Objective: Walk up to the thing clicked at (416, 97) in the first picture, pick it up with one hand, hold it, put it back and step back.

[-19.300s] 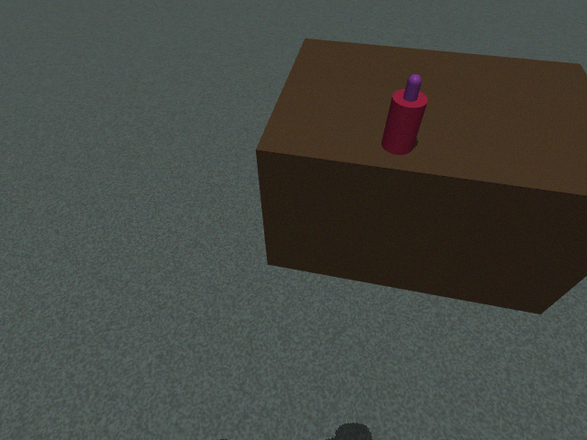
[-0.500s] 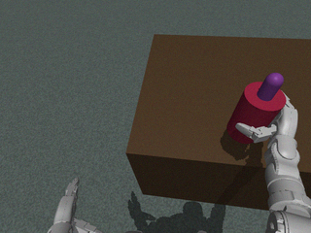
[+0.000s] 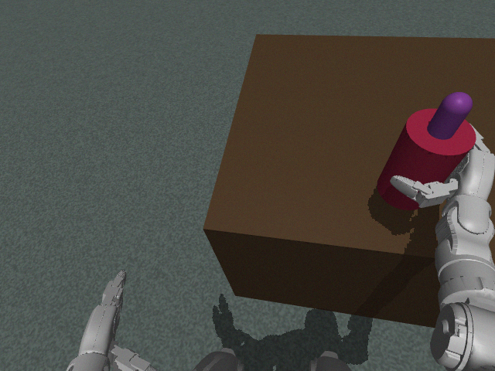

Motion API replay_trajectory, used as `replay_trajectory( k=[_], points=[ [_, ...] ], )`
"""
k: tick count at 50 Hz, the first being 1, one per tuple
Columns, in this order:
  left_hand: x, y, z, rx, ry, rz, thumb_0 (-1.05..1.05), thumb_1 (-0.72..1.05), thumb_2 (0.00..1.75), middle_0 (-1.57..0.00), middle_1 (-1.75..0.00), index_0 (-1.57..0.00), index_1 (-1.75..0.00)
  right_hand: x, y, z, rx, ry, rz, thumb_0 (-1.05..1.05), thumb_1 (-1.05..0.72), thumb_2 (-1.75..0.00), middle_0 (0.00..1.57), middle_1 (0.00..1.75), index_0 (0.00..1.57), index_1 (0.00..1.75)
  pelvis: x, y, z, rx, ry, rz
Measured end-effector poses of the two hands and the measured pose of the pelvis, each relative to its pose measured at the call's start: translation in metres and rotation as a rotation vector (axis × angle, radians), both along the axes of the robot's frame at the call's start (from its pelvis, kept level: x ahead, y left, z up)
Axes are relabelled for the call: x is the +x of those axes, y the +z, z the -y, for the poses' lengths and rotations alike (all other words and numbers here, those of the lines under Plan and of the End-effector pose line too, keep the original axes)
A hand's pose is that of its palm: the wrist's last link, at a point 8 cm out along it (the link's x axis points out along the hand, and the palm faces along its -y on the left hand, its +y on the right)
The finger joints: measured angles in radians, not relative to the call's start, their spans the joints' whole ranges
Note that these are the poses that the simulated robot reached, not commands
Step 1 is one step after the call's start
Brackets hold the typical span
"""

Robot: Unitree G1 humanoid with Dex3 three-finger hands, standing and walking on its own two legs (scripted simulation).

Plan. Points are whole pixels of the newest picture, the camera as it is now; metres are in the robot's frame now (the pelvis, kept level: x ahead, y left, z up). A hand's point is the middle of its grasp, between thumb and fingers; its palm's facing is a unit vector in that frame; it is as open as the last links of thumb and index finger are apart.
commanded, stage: lower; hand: right
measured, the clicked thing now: (427, 151) +0.45 -0.21 +0.08
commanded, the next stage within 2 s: loosen in 1.16 s
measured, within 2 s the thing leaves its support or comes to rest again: rests again in 1.02 s
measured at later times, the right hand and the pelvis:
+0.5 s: hand (417, 182) +0.46 -0.23 -0.01, palm faces +0.27 +0.96 +0.01, open 12.0 cm; pelvis -0.01 +0.01 -0.03, yaw +0 degrees
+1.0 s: hand (412, 191) +0.46 -0.23 -0.04, palm faces +0.27 +0.96 +0.00, open 12.0 cm; pelvis -0.02 +0.01 -0.06, yaw +1 degrees
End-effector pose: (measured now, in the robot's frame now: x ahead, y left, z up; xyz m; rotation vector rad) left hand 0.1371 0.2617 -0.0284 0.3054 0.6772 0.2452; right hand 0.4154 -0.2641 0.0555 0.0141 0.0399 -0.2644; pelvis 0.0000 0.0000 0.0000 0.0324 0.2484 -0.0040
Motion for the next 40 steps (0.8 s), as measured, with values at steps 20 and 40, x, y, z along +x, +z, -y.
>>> replay_trajectory(
  k=[20,40],
  points=[
    [-0.003,-0.007,-0.008,0.069,-0.031,-0.006,-0.01,-0.55,0.08,-0.05,-0.05,-0.05,-0.06,0.008,-0.054,0.008,0.002,-0.009,-0.015,-0.01,0.61,-0.96,0.59,1.03,0.62,1.03,-0.005,-0.030,-0.005,0.016,0.000,-0.087],
    [-0.006,-0.014,-0.004,0.091,-0.050,-0.008,-0.01,-0.54,0.08,-0.05,-0.05,-0.05,-0.05,0.009,-0.081,0.011,0.001,-0.016,-0.010,-0.01,0.61,-0.96,0.59,1.02,0.62,1.03,-0.010,-0.048,-0.005,0.030,-0.002,-0.127]
  ],
)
